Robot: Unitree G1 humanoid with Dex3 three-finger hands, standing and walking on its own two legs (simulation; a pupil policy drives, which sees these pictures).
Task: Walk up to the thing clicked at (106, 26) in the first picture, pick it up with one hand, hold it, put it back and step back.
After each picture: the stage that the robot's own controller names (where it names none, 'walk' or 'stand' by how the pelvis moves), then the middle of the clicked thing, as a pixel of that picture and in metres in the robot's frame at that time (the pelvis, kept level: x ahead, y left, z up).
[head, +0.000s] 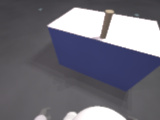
stand; (105, 26) +0.80 -0.11 +0.14
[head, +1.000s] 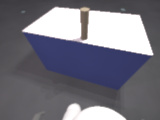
walk; (84, 25) +0.70 +0.11 +0.16
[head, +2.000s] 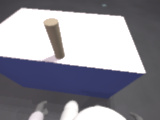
stand; (56, 42) +0.42 +0.24 +0.18
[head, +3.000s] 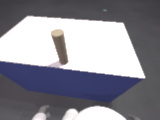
stand; (61, 49) +0.42 +0.21 +0.14
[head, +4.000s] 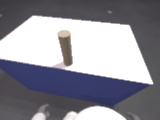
stand; (66, 50) +0.41 +0.18 +0.14
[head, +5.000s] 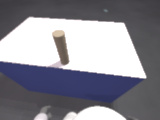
stand; (62, 49) +0.42 +0.20 +0.14
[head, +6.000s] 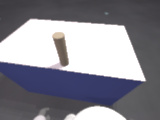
stand; (62, 51) +0.42 +0.21 +0.13
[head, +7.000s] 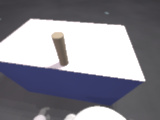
stand; (61, 51) +0.42 +0.21 +0.13
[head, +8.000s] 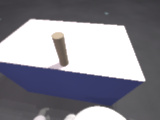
stand; (61, 51) +0.42 +0.21 +0.13
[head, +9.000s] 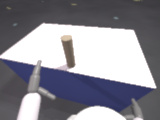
rise first; (69, 53) +0.41 +0.18 +0.14
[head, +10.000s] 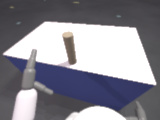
go down; (70, 50) +0.44 +0.19 +0.14
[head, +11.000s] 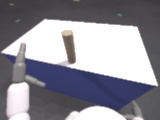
go down; (70, 49) +0.44 +0.18 +0.15
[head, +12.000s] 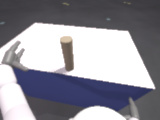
go down; (68, 55) +0.39 +0.16 +0.15
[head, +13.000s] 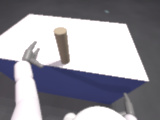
close in; (63, 48) +0.43 +0.18 +0.15
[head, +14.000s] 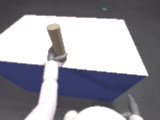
close; (58, 45) +0.44 +0.20 +0.17
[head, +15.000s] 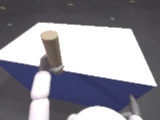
lift; (54, 56) +0.31 +0.21 +0.23
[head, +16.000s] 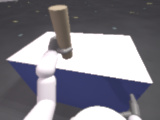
lift; (63, 37) +0.33 +0.16 +0.35
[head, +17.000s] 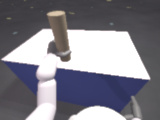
hold; (62, 40) +0.34 +0.17 +0.31
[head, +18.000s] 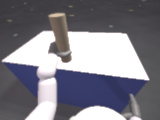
hold; (62, 41) +0.35 +0.17 +0.31
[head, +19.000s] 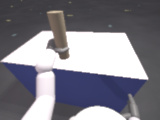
crouch; (60, 38) +0.37 +0.18 +0.32
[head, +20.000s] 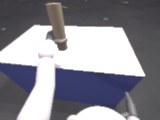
lower; (58, 29) +0.46 +0.19 +0.30
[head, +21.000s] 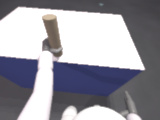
lower; (54, 38) +0.47 +0.21 +0.18
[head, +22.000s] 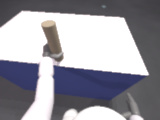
lower; (54, 44) +0.44 +0.22 +0.18
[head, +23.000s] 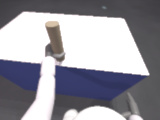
lower; (57, 44) +0.44 +0.21 +0.18
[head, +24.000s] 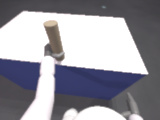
lower; (56, 43) +0.44 +0.21 +0.18
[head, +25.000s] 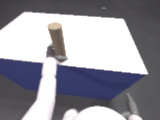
open; (59, 45) +0.43 +0.20 +0.17
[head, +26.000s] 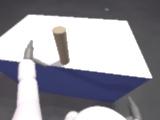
sink last; (62, 48) +0.42 +0.18 +0.16
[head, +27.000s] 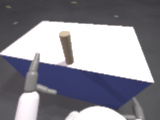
stand; (67, 49) +0.43 +0.20 +0.15
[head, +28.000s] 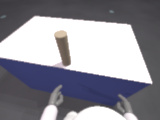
stand; (64, 51) +0.41 +0.19 +0.14
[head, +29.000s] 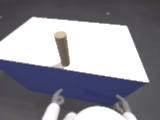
stand; (63, 51) +0.41 +0.20 +0.14
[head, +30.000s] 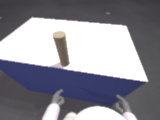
stand; (62, 51) +0.41 +0.20 +0.14
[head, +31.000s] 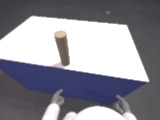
stand; (63, 51) +0.41 +0.20 +0.14
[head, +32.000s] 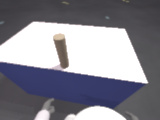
walk; (62, 53) +0.41 +0.20 +0.15
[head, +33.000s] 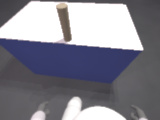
walk; (65, 25) +0.60 +0.20 +0.17
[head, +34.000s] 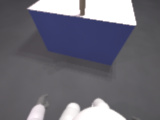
walk; (82, 2) +1.03 +0.14 +0.17
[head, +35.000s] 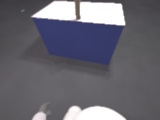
stand; (77, 8) +1.13 +0.21 +0.16
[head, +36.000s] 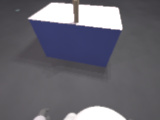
stand; (76, 12) +1.10 +0.21 +0.13
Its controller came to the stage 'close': yes
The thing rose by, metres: 0.20
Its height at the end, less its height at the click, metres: +0.00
